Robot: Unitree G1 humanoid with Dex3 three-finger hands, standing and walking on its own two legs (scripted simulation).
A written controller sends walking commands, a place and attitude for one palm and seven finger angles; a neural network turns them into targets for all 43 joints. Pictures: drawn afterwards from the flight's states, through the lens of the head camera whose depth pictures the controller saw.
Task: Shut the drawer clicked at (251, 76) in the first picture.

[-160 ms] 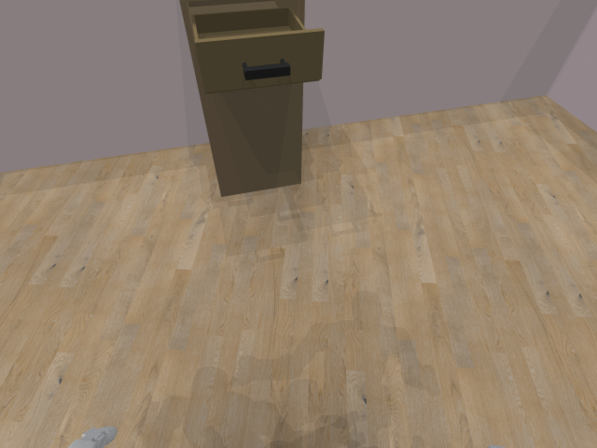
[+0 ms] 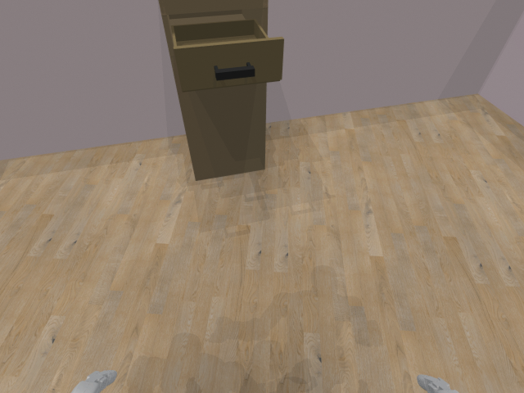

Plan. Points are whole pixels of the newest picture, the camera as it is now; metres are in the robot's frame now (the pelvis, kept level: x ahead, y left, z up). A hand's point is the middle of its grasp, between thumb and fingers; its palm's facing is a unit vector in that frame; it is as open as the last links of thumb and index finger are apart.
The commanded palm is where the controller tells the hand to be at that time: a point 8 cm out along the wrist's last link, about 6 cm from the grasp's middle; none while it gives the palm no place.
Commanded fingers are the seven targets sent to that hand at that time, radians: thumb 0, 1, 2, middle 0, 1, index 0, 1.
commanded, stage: stand and wait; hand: left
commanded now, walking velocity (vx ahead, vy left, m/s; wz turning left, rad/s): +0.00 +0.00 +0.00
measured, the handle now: (233, 69) +1.04 +0.16 +0.00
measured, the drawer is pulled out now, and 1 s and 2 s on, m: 0.30 0.30 0.30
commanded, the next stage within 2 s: look at it before walking up in 0.84 s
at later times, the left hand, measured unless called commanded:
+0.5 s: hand out of the picture +0.05 +0.23 -0.15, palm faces -0.03 -0.94 -0.34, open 7.4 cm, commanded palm none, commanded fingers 0.00 0.90 0.90 -0.20 -0.30 -0.20 -0.30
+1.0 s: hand out of the picture +0.06 +0.22 -0.15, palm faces -0.04 -0.94 -0.33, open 7.4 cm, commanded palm none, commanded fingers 0.00 0.90 0.90 -0.20 -0.30 -0.20 -0.30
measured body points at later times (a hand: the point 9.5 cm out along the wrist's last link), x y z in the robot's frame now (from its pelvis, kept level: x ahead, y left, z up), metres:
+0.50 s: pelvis -0.02 -0.02 +0.01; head -0.01 -0.02 +0.45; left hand +0.05 +0.28 -0.13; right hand +0.05 -0.31 -0.13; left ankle -0.02 +0.12 -0.74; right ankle -0.02 -0.12 -0.74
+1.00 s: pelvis -0.02 -0.02 +0.01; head -0.02 -0.02 +0.46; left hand +0.06 +0.27 -0.13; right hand +0.04 -0.30 -0.13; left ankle -0.02 +0.12 -0.74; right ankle -0.02 -0.12 -0.74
